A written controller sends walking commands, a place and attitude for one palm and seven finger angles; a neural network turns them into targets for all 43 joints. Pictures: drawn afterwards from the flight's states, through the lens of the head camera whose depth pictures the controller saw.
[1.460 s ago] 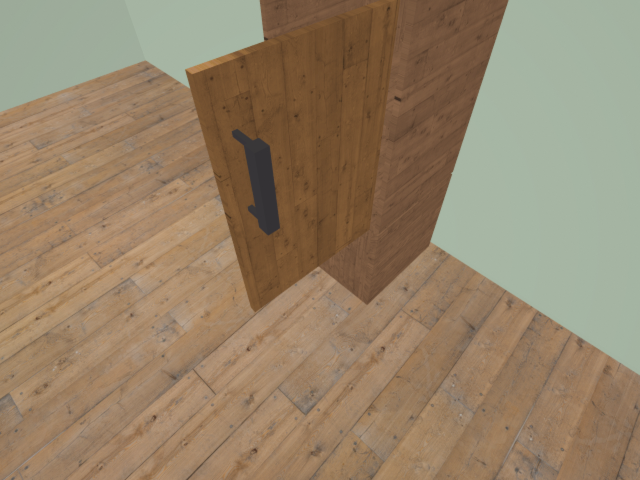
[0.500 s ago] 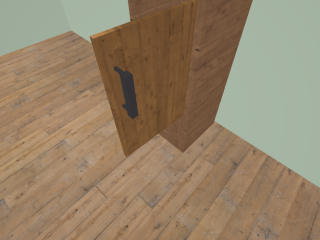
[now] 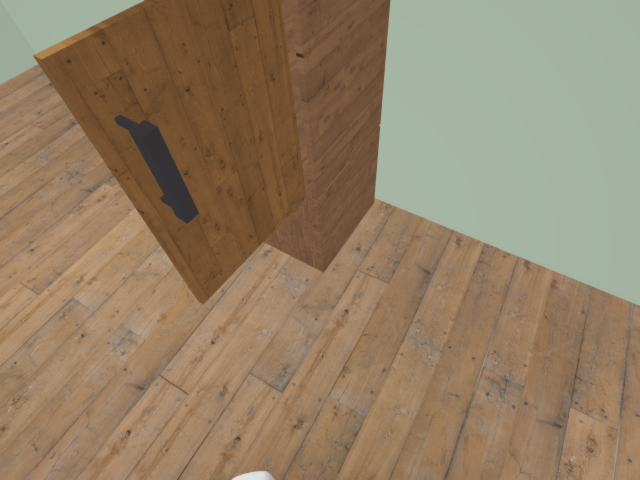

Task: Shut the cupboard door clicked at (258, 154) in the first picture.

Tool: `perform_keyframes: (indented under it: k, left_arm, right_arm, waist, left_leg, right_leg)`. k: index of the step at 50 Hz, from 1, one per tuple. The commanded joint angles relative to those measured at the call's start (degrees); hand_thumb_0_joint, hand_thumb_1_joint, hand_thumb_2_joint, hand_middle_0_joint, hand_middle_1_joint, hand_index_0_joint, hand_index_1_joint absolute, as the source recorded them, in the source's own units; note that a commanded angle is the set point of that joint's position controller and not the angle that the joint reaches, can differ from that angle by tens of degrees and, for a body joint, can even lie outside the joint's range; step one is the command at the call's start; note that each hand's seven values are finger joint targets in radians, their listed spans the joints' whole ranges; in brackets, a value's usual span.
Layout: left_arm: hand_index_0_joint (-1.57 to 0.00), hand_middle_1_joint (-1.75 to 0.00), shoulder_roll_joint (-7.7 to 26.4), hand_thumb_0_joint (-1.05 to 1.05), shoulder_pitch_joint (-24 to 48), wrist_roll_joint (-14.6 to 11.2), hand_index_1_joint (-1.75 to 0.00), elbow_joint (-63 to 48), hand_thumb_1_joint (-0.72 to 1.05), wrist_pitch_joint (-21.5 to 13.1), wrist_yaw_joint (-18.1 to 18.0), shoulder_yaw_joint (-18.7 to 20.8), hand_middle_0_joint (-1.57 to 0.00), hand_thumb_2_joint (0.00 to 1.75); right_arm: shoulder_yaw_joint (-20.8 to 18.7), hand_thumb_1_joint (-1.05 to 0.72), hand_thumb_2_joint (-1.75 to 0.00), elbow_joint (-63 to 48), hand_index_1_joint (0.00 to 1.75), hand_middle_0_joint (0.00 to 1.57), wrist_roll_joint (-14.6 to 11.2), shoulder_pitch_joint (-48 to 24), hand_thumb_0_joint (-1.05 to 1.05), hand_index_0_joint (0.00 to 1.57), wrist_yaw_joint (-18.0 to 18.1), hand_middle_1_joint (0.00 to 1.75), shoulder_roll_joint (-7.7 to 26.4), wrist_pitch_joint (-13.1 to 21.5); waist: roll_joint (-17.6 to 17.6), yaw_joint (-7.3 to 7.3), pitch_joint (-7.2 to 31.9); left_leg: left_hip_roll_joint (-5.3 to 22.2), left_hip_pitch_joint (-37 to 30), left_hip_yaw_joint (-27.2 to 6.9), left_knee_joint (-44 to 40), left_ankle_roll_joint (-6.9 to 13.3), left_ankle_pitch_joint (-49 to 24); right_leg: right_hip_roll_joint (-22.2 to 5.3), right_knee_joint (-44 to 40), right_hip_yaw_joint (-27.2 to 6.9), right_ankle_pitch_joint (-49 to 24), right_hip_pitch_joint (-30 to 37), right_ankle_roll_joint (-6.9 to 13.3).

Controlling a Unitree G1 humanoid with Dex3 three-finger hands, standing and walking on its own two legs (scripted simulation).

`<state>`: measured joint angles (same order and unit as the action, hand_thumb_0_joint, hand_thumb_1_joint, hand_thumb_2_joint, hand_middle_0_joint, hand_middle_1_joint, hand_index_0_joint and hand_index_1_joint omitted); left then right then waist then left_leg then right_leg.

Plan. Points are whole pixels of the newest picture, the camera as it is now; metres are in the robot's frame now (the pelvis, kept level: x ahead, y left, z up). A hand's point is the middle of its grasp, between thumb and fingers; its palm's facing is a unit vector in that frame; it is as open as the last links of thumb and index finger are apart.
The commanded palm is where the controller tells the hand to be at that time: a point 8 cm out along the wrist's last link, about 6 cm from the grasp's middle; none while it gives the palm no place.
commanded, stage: walk to a spot facing it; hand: left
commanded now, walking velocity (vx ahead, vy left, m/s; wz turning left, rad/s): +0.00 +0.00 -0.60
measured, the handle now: (157, 171) +0.51 +0.29 +0.07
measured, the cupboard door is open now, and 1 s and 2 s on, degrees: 87 87 87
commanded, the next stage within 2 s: none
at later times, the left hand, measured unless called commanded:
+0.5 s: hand out of the picture +0.08 +0.20 -0.16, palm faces -0.15 -0.96 -0.24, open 7.4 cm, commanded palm none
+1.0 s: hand (269, 419) +0.21 +0.11 -0.15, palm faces -0.53 -0.80 -0.29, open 7.4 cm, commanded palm none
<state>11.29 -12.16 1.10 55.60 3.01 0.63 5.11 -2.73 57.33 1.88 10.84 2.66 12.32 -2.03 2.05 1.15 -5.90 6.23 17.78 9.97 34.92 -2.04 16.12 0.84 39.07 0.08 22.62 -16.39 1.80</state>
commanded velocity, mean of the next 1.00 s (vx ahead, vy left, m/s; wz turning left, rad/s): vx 0.04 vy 0.00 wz -0.60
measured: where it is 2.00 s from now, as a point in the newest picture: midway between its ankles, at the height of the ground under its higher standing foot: outside the picture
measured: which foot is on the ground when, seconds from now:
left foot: down 0.00-0.00, up 0.02-0.50, down 0.52-0.86, up 0.88-1.00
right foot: down 0.00-0.52, up 0.54-0.84, down 0.86-1.00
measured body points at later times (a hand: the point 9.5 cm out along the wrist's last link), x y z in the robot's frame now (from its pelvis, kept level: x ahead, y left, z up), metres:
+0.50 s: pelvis +0.01 +0.01 +0.01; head +0.07 +0.01 +0.46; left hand +0.09 +0.25 -0.14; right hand +0.10 -0.26 -0.11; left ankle +0.03 +0.15 -0.71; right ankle -0.02 -0.09 -0.72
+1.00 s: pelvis +0.00 -0.01 +0.01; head +0.04 -0.05 +0.45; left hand +0.24 +0.15 -0.12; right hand -0.12 -0.26 -0.14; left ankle +0.06 +0.13 -0.66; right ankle -0.04 -0.12 -0.72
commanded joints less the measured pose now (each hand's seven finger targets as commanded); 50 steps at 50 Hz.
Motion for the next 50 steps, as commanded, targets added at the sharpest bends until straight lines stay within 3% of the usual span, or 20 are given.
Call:
perform_keyframes:
  k: [1,4,8,19,23,24,25,26,27,28,31,37,40,41,42,43,44,45,47,50]
  left_arm:
    - [-0.2,-0.3,15.25,0.0,-8.9,0.32,-0.3,-2.32,0.9,-1.58,-1.42,2.54,-0.2,0.9]
    - [-0.2,-0.3,10.52,0.0,-2.64,0.29,-0.3,-3.95,0.9,-2.03,-2.18,1.6,-0.2,0.9]
    - [-0.2,-0.3,10.53,0.0,-5.25,0.08,-0.3,-3.83,0.9,-2.49,-2.51,1.53,-0.2,0.9]
    - [-0.2,-0.3,12.01,0.0,-6.55,0.65,-0.3,-4.85,0.9,-1.89,-2.25,2.38,-0.2,0.9]
    - [-0.2,-0.3,11.74,0.0,-2.25,0.38,-0.3,-5.98,0.9,-1.63,-2.1,2.26,-0.2,0.9]
    - [-0.2,-0.3,10.58,0.0,-0.98,-0.02,-0.3,-6.49,0.9,-1.53,-2.04,1.94,-0.2,0.9]
    - [-0.2,-0.3,7.41,0.0,-2.19,-0.66,-0.3,-7.44,0.9,-1.43,-1.48,1.37,-0.2,0.9]
    - [-0.2,-0.3,7.04,0.0,-1.19,-0.24,-0.3,-8.77,0.9,-1.69,-0.72,1.02,-0.2,0.9]
    - [-0.2,-0.3,8.26,0.0,-1.03,0.46,-0.3,-10.17,0.9,-1.98,-0.26,1.2,-0.2,0.9]
    - [-0.2,-0.3,8.21,0.0,1.35,1.17,-0.3,-8.5,0.9,-1.54,-0.09,1.66,-0.2,0.9]
    - [-0.2,-0.3,6.51,0.0,0.9,0.24,-0.3,-8.26,0.9,-0.78,1.04,1.22,-0.2,0.9]
    - [-0.2,-0.3,5.35,0.0,5.39,0.13,-0.3,-9.4,0.9,-0.93,1.97,0.19,-0.2,0.9]
    - [-0.2,-0.3,6.44,0.0,2.54,0.05,-0.3,-8.21,0.9,-1.35,1.87,0.52,-0.2,0.9]
    - [-0.2,-0.3,8.53,0.0,-1.58,0.12,-0.3,-7.09,0.9,-1.78,1.57,1.04,-0.2,0.9]
    - [-0.2,-0.3,15.85,0.0,-5.36,0.78,-0.3,-6.15,0.9,-2.74,0.56,2.3,-0.2,0.9]
    - [-0.2,-0.3,19.46,0.0,-8.54,-0.12,-0.3,-4.99,0.9,-2.55,-0.49,2.75,-0.2,0.9]
    - [-0.2,-0.3,18.14,0.0,-6.69,0.02,-0.3,-5.5,0.9,-1.97,-1.14,2.42,-0.2,0.9]
    - [-0.2,-0.3,16.18,0.0,-2.46,0.28,-0.3,-6.57,0.9,-1.59,-1.54,2.23,-0.2,0.9]
    - [-0.2,-0.3,13.3,0.0,3.47,0.56,-0.3,-8.4,0.9,-1.32,-1.74,1.45,-0.2,0.9]
    - [-0.2,-0.3,13.81,0.0,4.67,0.84,-0.3,-8.58,0.9,-1.78,-0.97,1.35,-0.2,0.9]
  right_arm:
    - [-2.2,-0.9,-0.9,-7.86,0.3,0.2,-0.8,-4.95,0.0,0.2,-0.55,0.3,6.44,-0.08]
    - [-2.29,-0.9,-0.9,-7.12,0.3,0.2,-0.75,-5.32,0.0,0.2,-0.52,0.3,5.28,-0.25]
    - [-1.89,-0.9,-0.9,-7.25,0.3,0.2,-1.07,-5.31,0.0,0.2,-0.43,0.3,4.18,-0.39]
    - [-1.59,-0.9,-0.9,-10.9,0.3,0.2,-1.88,-9.72,0.0,0.2,0.0,0.3,4.24,0.5]
    - [-1.54,-0.9,-0.9,-9.91,0.3,0.2,-2.27,-3.47,0.0,0.2,0.3,0.3,4.57,1.31]
    - [-1.66,-0.9,-0.9,-8.71,0.3,0.2,-2.16,0.02,0.0,0.2,0.58,0.3,5.83,1.82]
    - [-2.39,-0.9,-0.9,-8.75,0.3,0.2,-1.27,1.37,0.0,0.2,0.89,0.3,10.98,2.52]
    - [-2.8,-0.9,-0.9,-9.45,0.3,0.2,-0.71,2.6,0.0,0.2,1.0,0.3,14.1,2.26]
    - [-2.49,-0.9,-0.9,-11.35,0.3,0.2,-0.56,1.35,0.0,0.2,0.92,0.3,13.95,1.81]
    - [-1.89,-0.9,-0.9,-10.22,0.3,0.2,0.2,1.6,0.0,0.2,0.86,0.3,11.33,2.36]
    - [-1.14,-0.9,-0.9,-10.79,0.3,0.2,0.09,-0.57,0.0,0.2,0.81,0.3,8.92,2.42]
    - [-2.43,-0.9,-0.9,-8.5,0.3,0.2,0.09,4.21,0.0,0.2,0.09,0.3,11.32,1.92]
    - [-2.82,-0.9,-0.9,-8.48,0.3,0.2,-0.17,3.25,0.0,0.2,-0.29,0.3,12.34,1.61]
    - [-2.86,-0.9,-0.9,-9.0,0.3,0.2,-0.54,2.81,0.0,0.2,-0.57,0.3,11.98,1.55]
    - [-1.96,-0.9,-0.9,-10.52,0.3,0.2,-1.27,3.57,0.0,0.2,-1.16,0.3,7.74,1.33]
    - [-1.3,-0.9,-0.9,-12.67,0.3,0.2,-1.54,-0.75,0.0,0.2,-0.83,0.3,6.75,0.72]
    - [-1.37,-0.9,-0.9,-12.26,0.3,0.2,-1.56,-1.97,0.0,0.2,-0.56,0.3,6.67,0.18]
    - [-1.48,-0.9,-0.9,-11.69,0.3,0.2,-1.41,-1.49,0.0,0.2,-0.57,0.3,6.68,0.1]
    - [-1.54,-0.9,-0.9,-10.4,0.3,0.2,-0.85,0.95,0.0,0.2,-1.42,0.3,6.87,-0.01]
    - [-1.31,-0.9,-0.9,-9.65,0.3,0.2,-0.6,2.21,0.0,0.2,-2.28,0.3,5.53,0.26]
  waist:
    - [-15.87,4.18,3.54]
    - [-9.98,0.38,2.82]
    - [-7.75,0.82,8.7]
    - [-9.47,2.08,8.66]
    - [-8.82,-1.33,10.73]
    - [-6.71,-2.98,12.15]
    - [7.07,-2.89,13.26]
    - [15.29,-2.89,10.2]
    - [7.08,-2.28,7.69]
    - [8.12,-2.26,6.29]
    - [9.8,-0.41,6.68]
    - [11.12,-3.14,6.68]
    - [9.05,-0.89,7.0]
    - [4.61,1.4,8.53]
    - [-13.3,2.77,12.29]
    - [-18.85,5.34,11.64]
    - [-14.65,4.79,9.58]
    - [-18.35,2.71,8.96]
    - [-15.24,-0.26,9.54]
    - [-10.82,-1.05,5.88]
  left_leg:
    - [-3.14,15.47,-9.41,27.73,-0.48,17.87]
    - [-2.16,17.58,-12.17,32.64,-0.94,8.95]
    - [-3.37,15.94,-11.64,28.63,-1.82,6.42]
    - [-6.04,10.23,-12.28,14.28,-1.01,9.65]
    - [-6.56,-2.31,-12.68,-3.3,-0.12,2.71]
    - [-3.72,-13.02,-13.53,-11.4,0.58,-3.73]
    - [9.76,-22.99,-26.4,-16.84,5.09,-9.42]
    - [22.53,-20.25,-35.79,-18.18,12.54,-20.06]
    - [24.87,-11.48,-34.62,-16.45,15.85,-18.27]
    - [19.07,-9.77,-31.45,-16.33,14.15,-26.48]
    - [11.14,-11.7,-14.96,-12.44,10.15,-34.97]
    - [11.3,-11.0,-8.61,-9.95,8.18,-31.66]
    - [11.13,-6.92,-6.66,-4.72,5.4,-27.13]
    - [9.32,-2.2,-4.49,2.56,2.9,-22.2]
    - [1.96,11.07,1.49,17.63,-1.3,-2.37]
    - [-1.64,15.88,-4.49,28.38,-2.15,22.96]
    - [-0.42,16.67,-9.74,32.64,-1.25,20.58]
    - [0.18,17.94,-10.29,33.45,-1.33,17.03]
    - [0.26,11.92,-8.97,29.38,-1.63,11.77]
    - [-1.93,6.14,-5.9,18.15,-1.74,9.68]
  right_leg:
    - [-21.88,-23.44,-28.94,-19.96,5.24,10.49]
    - [-15.04,-18.18,-22.8,-31.01,7.15,9.71]
    - [-12.25,-15.43,-19.92,-42.19,15.03,7.73]
    - [-11.24,-14.49,-27.96,-43.84,13.82,10.07]
    - [-7.92,-10.93,-27.77,-40.92,7.28,6.61]
    - [-4.95,-8.28,-24.89,-32.65,-0.37,3.76]
    - [2.79,-0.88,-16.88,-10.45,-12.95,-0.04]
    - [4.26,13.63,-5.83,14.46,-18.47,-3.39]
    - [0.63,21.91,-4.47,13.66,-16.92,-4.4]
    - [1.44,27.62,-4.71,10.99,-17.9,-4.71]
    - [-1.37,28.93,-1.56,4.95,-17.79,-5.29]
    - [-0.47,6.86,5.47,2.11,-7.3,-3.9]
    - [0.08,-4.55,6.38,-5.84,2.24,-2.25]
    - [-1.69,-11.74,4.26,-14.54,11.03,-0.99]
    - [-16.25,-17.1,-15.29,-31.82,23.11,4.38]
    - [-25.54,-17.91,-24.1,-45.81,18.4,11.1]
    - [-22.41,-17.98,-22.32,-32.71,13.66,12.31]
    - [-18.85,-18.63,-22.05,-22.75,11.22,11.32]
    - [-14.9,-19.84,-16.98,-9.39,5.62,8.85]
    - [-12.77,-23.33,-17.82,5.84,-1.48,8.61]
